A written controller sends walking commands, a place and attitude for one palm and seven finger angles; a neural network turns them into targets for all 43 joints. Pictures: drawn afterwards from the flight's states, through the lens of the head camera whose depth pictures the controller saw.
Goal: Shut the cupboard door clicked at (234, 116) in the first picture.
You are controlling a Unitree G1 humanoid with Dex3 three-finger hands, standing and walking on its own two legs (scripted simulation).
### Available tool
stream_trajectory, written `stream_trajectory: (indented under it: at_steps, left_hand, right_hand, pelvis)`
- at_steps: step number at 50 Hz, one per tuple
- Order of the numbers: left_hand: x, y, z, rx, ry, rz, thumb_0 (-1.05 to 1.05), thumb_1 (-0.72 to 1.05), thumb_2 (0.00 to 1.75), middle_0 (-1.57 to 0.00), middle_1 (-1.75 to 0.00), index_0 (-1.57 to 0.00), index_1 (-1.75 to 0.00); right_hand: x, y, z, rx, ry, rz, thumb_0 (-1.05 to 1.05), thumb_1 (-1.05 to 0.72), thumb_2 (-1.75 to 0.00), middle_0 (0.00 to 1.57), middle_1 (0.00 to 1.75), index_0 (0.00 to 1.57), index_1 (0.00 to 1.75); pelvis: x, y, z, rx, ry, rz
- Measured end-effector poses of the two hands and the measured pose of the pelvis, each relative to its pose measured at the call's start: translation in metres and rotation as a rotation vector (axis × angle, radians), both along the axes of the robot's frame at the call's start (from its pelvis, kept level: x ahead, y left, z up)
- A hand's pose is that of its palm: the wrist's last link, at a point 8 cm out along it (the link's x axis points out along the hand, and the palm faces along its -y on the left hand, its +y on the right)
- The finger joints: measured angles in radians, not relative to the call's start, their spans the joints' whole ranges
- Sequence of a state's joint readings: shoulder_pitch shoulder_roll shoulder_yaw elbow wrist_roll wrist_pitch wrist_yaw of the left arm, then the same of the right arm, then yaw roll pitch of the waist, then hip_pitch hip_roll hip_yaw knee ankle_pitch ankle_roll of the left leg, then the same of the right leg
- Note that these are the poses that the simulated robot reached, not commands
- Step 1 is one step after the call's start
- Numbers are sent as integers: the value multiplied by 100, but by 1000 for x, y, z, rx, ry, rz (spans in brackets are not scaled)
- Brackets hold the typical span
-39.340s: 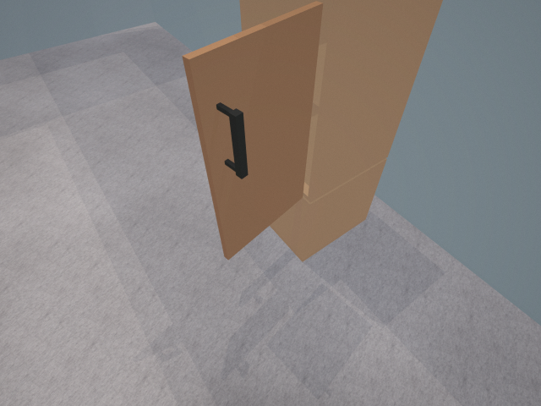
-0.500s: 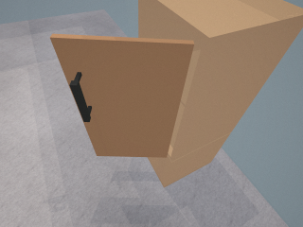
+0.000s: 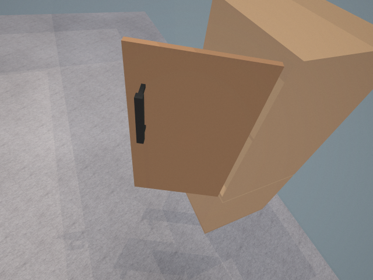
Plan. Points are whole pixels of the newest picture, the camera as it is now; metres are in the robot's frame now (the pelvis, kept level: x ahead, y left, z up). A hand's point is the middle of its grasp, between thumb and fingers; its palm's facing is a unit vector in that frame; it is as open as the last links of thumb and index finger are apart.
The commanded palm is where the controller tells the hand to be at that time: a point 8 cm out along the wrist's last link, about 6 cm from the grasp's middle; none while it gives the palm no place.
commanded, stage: come to a stop and stand still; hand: left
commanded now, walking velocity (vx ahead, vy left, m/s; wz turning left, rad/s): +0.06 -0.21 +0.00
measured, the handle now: (141, 115) +0.46 +0.16 +0.07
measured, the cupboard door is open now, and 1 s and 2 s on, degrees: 62 62 62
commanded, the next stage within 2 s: look again from close up in 1.00 s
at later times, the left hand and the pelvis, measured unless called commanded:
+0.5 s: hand out of the picture -0.02 +0.16 -0.18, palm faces +0.01 -0.99 -0.15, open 7.4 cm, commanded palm none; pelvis -0.04 -0.01 +0.01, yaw +0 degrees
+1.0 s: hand out of the picture -0.09 +0.08 -0.18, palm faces +0.06 -1.00 -0.08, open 7.4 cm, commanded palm none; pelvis -0.05 -0.05 +0.00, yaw +0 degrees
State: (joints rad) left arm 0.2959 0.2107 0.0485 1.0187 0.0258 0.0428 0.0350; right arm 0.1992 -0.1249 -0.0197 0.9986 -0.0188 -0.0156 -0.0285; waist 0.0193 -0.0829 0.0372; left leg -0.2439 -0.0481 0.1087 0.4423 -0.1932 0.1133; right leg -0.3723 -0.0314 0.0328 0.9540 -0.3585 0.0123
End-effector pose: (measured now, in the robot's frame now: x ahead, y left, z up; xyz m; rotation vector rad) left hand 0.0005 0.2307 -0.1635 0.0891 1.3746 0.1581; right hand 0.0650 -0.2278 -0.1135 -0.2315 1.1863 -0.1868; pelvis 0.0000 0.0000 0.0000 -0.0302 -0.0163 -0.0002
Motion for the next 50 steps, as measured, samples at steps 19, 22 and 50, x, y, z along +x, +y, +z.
stream_trajectory:
  at_steps: [19,22,50]
  left_hand:
    - [-26,-2,7,-27,58,-46,1,91,90,-20,-30,-20,-30]
    - [-26,-9,10,-19,40,-50,1,91,90,-20,-30,-20,-30]
    - [-92,-103,10,-85,78,5,1,91,90,-20,-30,-20,-30]
  right_hand:
    - [-144,21,-1,38,267,-162,0,-91,-90,20,30,20,30]
    - [-161,21,-6,68,296,-174,0,-91,-90,20,30,20,30]
    - [-150,-9,-29,139,272,-91,1,-92,-90,20,30,20,30]
  pelvis:
    - [-24,4,9,-23,29,-7]
    - [-30,-1,9,-18,25,0]
    - [-53,-46,2,27,-3,-6]
